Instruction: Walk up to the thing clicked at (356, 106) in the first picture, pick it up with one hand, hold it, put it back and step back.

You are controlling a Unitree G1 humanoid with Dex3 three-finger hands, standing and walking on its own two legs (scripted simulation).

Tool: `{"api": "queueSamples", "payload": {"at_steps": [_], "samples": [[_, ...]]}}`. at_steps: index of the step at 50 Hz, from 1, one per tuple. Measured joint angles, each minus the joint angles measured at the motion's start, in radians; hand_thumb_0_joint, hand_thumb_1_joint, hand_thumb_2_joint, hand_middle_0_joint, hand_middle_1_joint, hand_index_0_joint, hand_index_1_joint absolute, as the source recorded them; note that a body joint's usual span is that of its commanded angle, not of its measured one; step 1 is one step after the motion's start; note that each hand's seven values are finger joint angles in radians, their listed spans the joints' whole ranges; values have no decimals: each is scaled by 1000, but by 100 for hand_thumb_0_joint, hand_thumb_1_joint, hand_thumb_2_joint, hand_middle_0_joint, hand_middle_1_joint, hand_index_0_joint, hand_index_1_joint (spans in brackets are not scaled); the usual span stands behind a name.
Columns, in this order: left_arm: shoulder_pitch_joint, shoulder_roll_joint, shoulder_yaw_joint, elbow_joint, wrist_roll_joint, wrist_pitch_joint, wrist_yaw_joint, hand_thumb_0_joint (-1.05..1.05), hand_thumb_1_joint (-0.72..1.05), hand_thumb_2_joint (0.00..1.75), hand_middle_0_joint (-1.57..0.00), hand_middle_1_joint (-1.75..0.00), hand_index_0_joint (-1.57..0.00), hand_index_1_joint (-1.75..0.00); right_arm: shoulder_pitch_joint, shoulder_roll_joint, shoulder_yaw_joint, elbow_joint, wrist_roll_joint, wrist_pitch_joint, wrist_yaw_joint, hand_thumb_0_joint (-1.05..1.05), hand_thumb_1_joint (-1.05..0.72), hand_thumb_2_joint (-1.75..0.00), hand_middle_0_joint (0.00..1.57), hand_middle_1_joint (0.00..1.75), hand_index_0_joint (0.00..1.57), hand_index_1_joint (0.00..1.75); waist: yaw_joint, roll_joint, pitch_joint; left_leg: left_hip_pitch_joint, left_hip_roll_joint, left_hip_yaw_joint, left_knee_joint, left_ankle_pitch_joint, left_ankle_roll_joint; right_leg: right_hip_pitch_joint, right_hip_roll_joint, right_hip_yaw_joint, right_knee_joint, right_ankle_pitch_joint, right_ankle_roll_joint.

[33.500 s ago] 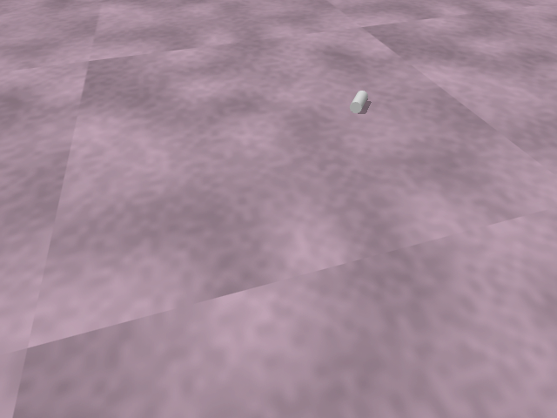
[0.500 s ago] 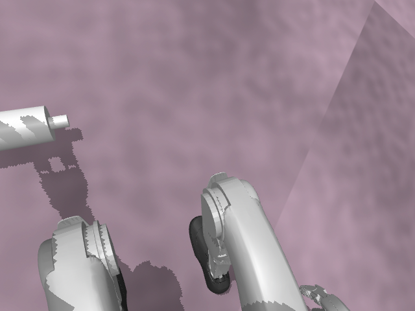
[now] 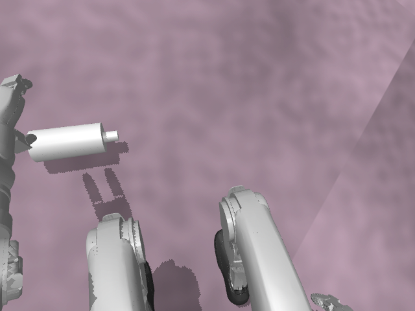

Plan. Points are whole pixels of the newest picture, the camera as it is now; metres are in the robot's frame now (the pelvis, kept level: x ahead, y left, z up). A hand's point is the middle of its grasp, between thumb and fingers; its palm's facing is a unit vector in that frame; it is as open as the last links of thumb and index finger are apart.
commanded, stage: home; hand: left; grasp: from above
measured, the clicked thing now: (77, 140) +0.54 +0.26 -0.35
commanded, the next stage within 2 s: none
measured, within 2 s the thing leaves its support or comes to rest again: neither
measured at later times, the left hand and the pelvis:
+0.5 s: hand out of the picture +0.31 +0.23 +0.08, palm faces -0.06 -0.87 -0.48, open 7.4 cm; pelvis +0.02 -0.01 +0.18, yaw +6 degrees
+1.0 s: hand out of the picture +0.23 +0.20 +0.27, palm faces +0.18 -0.96 -0.20, open 7.4 cm; pelvis +0.08 -0.01 +0.32, yaw +7 degrees
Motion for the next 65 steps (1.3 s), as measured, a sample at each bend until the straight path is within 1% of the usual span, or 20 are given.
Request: {"api": "queueSamples", "payload": {"at_steps": [3, 7, 10, 13, 18, 26, 29, 33, 36, 39, 44, 49, 53, 57, 65], "samples": [[109, -49, -2, -126, -112, 30, -34, 0, 39, 81, -22, -41, -21, -41, -14, -10, -29, -3, 20, 17, -10, 1, -90, -90, 20, 30, 20, 30, 37, 0, -29, 63, 2, 9, -65, 4, -1, 58, -3, 6, -58, 2, 2], [246, -110, -16, -262, -250, 82, -53, 0, 61, 84, -22, -35, -21, -35, -47, -11, -60, -10, 41, 17, -28, 1, -90, -90, 20, 30, 20, 30, 79, -9, -61, 161, 6, 20, -157, 12, -3, 146, -4, 12, -140, 11, 5], [340, -156, -36, -344, -336, 121, -57, 0, 73, 86, -22, -33, -21, -32, -76, -5, -72, -17, 56, 1, -46, 1, -90, -90, 20, 30, 20, 30, 104, -16, -77, 243, 8, 27, -228, 19, -7, 223, -5, 15, -204, 17, 2], [422, -203, -51, -405, -417, 157, -47, 0, 80, 87, -22, -32, -22, -31, -107, 7, -72, -26, 68, -21, -66, 1, -90, -90, 20, 30, 20, 30, 121, -21, -86, 334, 10, 32, -299, 26, -12, 308, -7, 17, -268, 22, -1], [540, -277, -65, -486, -546, 215, -21, 1, 86, 88, -22, -31, -22, -30, -146, 37, -60, -35, 81, -70, -102, 1, -90, -90, 20, 30, 20, 30, 135, -23, -95, 486, 12, 37, -422, 42, -19, 453, -9, 17, -378, 33, -9], [726, -372, -62, -613, -761, 309, 14, 1, 89, 89, -21, -30, -21, -30, -147, 76, -34, -44, 92, -132, -152, 1, -90, -90, 20, 30, 20, 30, 136, -23, -89, 734, 23, 43, -617, 71, -28, 692, -3, 15, -564, 61, -20], [799, -398, -60, -667, -825, 341, 25, 1, 89, 89, -21, -30, -21, -30, -127, 83, -27, -42, 94, -150, -173, 1, -90, -90, 20, 30, 20, 30, 135, -26, -82, 831, 28, 45, -695, 84, -31, 788, 0, 13, -641, 74, -24], [892, -431, -56, -734, -895, 385, 37, 1, 89, 89, -21, -30, -21, -30, -86, 86, -17, -37, 97, -171, -207, 1, -90, -90, 20, 30, 20, 30, 135, -29, -75, 964, 34, 44, -804, 104, -34, 922, 4, 9, -751, 94, -27], [960, -454, -49, -782, -938, 417, 43, 1, 89, 89, -21, -30, -21, -30, -49, 85, -11, -34, 97, -186, -234, 1, -90, -90, 20, 30, 20, 30, 133, -29, -74, 1063, 36, 44, -886, 120, -35, 1023, 6, 5, -835, 110, -29], [1029, -473, -45, -835, -972, 443, 44, 1, 90, 89, -21, -30, -21, -30, -12, 84, -7, -37, 96, -202, -258, 1, -90, -90, 20, 30, 20, 30, 133, -29, -71, 1161, 39, 44, -965, 136, -36, 1123, 8, 2, -917, 127, -30], [1154, -495, -49, -938, -1005, 476, 38, 1, 90, 89, -21, -30, -21, -30, 41, 82, -8, -53, 91, -228, -287, 1, -90, -90, 20, 30, 20, 30, 136, -22, -72, 1309, 43, 47, -1085, 161, -34, 1275, 11, 1, -1043, 155, -30], [1274, -504, -64, -1041, -1010, 494, 24, 1, 90, 89, -21, -30, -21, -30, 68, 81, -13, -71, 85, -252, -302, 1, -90, -90, 20, 30, 20, 30, 145, -11, -83, 1417, 43, 52, -1168, 178, -30, 1385, 11, 4, -1131, 174, -27], [1331, -505, -72, -1089, -1008, 505, 10, 1, 90, 89, -21, -30, -21, -30, 64, 81, -16, -78, 80, -270, -306, 1, -90, -90, 20, 30, 20, 30, 157, -4, -87, 1470, 40, 53, -1202, 184, -27, 1439, 7, 4, -1166, 180, -24], [1351, -506, -75, -1102, -1004, 509, -5, 1, 90, 90, -20, -30, -21, -30, 48, 83, -16, -80, 73, -289, -306, 2, -90, -90, 20, 30, 20, 30, 169, -4, -82, 1498, 36, 53, -1216, 187, -26, 1468, 3, 3, -1178, 181, -22], [1329, -506, -75, -1082, -992, 508, -23, 1, 90, 89, -20, -30, -20, -30, 22, 83, -13, -73, 62, -319, -301, 2, -90, -90, 20, 30, 20, 30, 182, -15, -60, 1507, 32, 50, -1215, 189, -27, 1478, -1, 0, -1175, 180, -21]]}}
